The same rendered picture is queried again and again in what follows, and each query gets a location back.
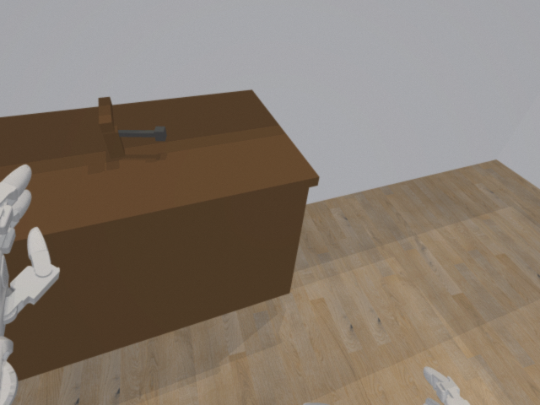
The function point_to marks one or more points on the robot left hand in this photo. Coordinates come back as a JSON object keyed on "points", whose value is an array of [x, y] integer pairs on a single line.
{"points": [[35, 280]]}

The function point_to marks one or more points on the counter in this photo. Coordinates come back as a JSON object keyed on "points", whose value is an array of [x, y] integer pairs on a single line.
{"points": [[150, 236]]}

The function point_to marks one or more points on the robot left forearm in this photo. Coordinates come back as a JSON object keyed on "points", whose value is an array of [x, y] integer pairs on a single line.
{"points": [[8, 377]]}

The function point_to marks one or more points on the robot right hand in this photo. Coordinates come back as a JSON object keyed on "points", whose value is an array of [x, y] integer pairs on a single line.
{"points": [[446, 389]]}

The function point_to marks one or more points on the tap lever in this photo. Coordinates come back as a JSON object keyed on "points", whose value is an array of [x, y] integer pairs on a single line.
{"points": [[159, 133]]}

